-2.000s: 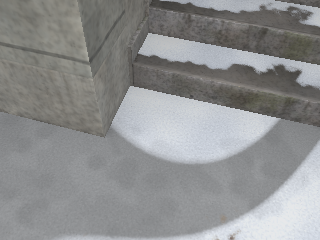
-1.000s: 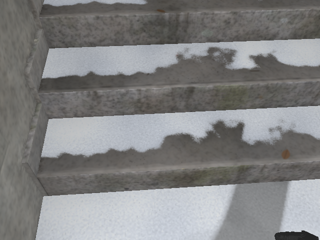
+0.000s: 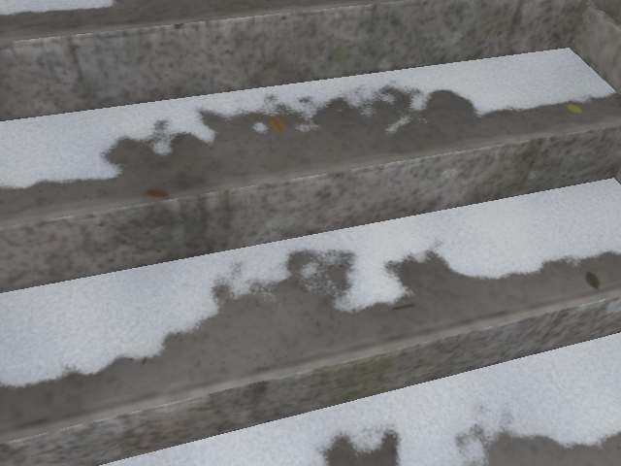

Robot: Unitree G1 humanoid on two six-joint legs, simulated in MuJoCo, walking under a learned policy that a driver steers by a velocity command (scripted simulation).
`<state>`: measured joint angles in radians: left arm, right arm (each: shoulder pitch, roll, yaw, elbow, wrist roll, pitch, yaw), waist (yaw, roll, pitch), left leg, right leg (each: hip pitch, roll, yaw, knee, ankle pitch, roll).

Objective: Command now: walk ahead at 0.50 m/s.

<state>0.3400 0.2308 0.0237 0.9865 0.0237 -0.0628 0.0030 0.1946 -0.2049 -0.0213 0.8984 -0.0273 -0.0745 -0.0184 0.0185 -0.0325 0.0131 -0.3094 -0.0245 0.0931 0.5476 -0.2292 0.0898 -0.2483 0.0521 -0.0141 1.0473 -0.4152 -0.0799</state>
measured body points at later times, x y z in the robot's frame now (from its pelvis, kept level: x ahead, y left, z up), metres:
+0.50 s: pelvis +0.27 -0.05 +0.05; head +0.32 -0.04 +0.50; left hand +0.52 +0.11 -0.03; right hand +0.20 -0.28 -0.09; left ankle +0.06 +0.08 -0.63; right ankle +0.39 -0.12 -0.57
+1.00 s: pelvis +0.52 -0.04 +0.18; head +0.53 -0.05 +0.63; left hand +0.37 +0.09 +0.04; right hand +0.79 -0.15 +0.09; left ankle +0.63 +0.10 -0.34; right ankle +0.39 -0.12 -0.56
